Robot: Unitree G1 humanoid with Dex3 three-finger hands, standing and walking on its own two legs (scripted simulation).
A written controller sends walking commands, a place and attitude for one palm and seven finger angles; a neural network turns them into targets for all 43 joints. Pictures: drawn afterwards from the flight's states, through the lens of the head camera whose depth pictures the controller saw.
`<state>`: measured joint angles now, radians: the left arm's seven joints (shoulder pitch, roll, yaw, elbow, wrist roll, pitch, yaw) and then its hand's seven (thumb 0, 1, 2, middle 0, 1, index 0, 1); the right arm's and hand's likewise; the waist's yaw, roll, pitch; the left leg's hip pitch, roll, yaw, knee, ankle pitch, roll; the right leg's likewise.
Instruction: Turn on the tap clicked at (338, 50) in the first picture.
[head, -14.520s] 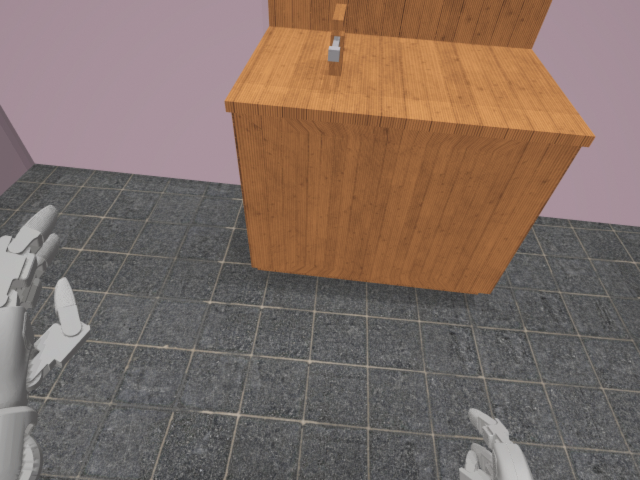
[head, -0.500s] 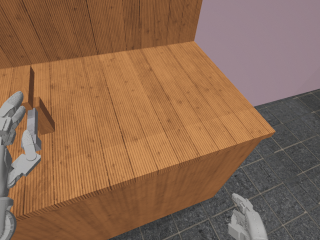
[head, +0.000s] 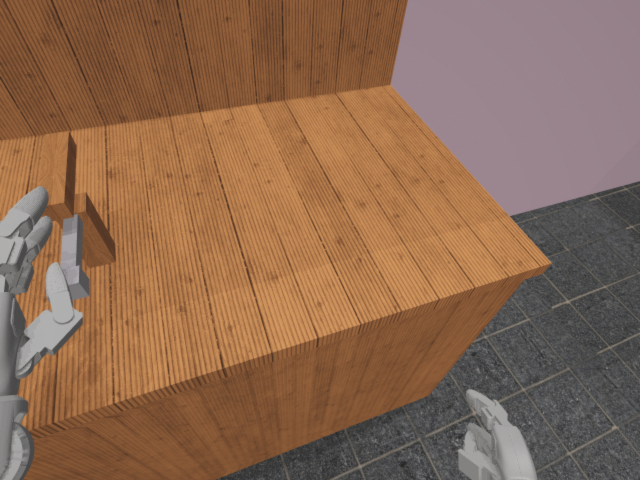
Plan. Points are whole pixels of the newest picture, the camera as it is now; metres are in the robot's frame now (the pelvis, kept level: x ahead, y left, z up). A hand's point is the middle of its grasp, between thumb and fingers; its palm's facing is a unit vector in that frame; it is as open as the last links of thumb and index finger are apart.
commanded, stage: shuffle to correct the standing spot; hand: left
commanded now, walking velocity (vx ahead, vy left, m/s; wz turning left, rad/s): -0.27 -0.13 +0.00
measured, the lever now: (70, 284) +0.28 +0.31 +0.10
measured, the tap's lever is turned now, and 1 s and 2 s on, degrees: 0 0 0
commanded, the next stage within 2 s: come to a stop and stand still in 0.38 s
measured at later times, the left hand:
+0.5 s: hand (106, 365) +0.17 +0.20 +0.17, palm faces +0.33 -0.84 -0.43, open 7.4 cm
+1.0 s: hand (63, 307) +0.21 +0.24 +0.18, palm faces +0.39 -0.84 -0.37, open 7.4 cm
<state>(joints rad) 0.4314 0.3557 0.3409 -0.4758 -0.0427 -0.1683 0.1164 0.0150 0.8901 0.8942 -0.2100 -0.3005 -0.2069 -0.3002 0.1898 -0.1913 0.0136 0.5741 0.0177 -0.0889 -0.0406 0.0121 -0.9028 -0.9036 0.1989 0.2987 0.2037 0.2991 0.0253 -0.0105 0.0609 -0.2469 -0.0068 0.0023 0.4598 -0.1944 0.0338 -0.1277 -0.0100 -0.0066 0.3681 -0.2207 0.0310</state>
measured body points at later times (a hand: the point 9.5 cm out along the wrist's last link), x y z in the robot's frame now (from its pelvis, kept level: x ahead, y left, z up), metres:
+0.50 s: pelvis -0.04 -0.03 -0.01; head +0.01 -0.02 +0.43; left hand +0.15 +0.24 +0.19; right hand +0.15 -0.25 -0.10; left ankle +0.03 +0.09 -0.74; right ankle -0.01 -0.14 -0.74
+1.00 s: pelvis -0.03 -0.01 -0.01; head -0.02 +0.01 +0.44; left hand +0.18 +0.29 +0.20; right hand +0.13 -0.23 -0.07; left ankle +0.01 +0.09 -0.74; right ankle -0.01 -0.14 -0.74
